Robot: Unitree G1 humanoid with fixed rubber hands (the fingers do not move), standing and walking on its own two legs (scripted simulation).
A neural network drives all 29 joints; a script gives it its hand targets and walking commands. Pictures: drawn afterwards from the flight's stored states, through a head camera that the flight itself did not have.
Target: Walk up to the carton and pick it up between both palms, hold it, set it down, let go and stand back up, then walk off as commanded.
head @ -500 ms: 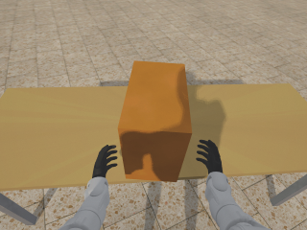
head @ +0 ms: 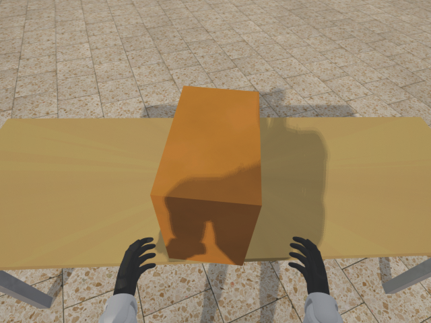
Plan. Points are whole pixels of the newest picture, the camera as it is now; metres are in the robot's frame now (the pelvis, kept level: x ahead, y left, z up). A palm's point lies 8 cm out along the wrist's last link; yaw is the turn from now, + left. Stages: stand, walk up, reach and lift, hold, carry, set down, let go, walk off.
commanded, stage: set down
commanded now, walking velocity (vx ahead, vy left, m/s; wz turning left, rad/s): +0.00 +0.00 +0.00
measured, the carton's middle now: (213, 176) +0.46 +0.02 -0.04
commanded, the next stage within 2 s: let go in 1.62 s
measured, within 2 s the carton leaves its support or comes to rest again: neither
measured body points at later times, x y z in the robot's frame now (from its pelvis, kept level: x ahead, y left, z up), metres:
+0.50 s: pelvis +0.02 -0.02 +0.01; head +0.06 -0.01 +0.45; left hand +0.24 +0.19 -0.07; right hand +0.25 -0.18 -0.06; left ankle +0.06 +0.09 -0.73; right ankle +0.04 -0.16 -0.73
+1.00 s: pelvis +0.02 -0.03 +0.01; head +0.04 -0.02 +0.46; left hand +0.22 +0.18 -0.07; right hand +0.24 -0.20 -0.07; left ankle +0.06 +0.09 -0.73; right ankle +0.04 -0.16 -0.73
